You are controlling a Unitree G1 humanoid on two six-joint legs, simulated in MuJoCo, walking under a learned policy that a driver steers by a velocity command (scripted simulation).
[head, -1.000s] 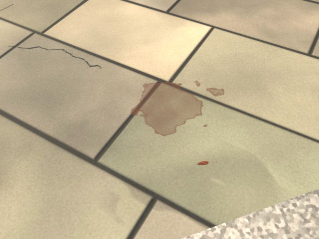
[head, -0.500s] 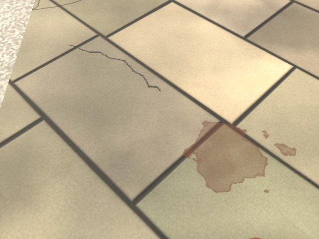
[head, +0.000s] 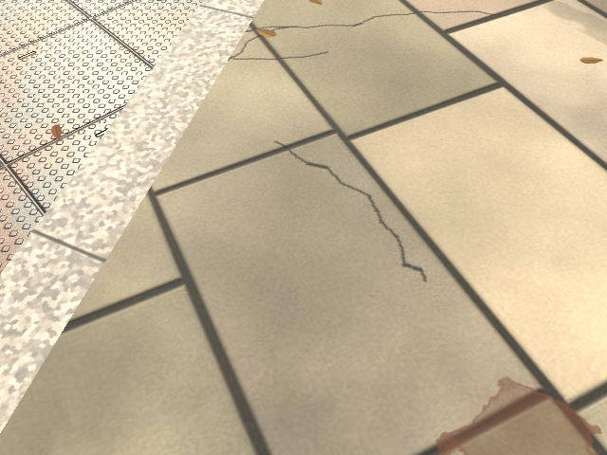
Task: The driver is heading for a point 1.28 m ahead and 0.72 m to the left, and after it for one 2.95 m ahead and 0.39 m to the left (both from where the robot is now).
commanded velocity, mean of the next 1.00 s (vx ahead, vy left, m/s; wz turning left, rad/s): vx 0.26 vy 0.00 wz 0.60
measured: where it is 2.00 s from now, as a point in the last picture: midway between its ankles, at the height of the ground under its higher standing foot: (167, 401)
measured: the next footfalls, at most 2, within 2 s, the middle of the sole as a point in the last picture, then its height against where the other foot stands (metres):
left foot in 0.34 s outside the picture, level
right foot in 0.80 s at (327, 449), level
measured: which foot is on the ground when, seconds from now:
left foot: up 0.00-0.32, down 0.34-0.80, up 0.82-1.00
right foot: down 0.00-0.36, up 0.38-0.78, down 0.80-1.00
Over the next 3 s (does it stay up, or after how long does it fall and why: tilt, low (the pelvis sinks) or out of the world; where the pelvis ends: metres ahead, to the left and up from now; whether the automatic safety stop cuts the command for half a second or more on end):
stays up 1.01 0.73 0.00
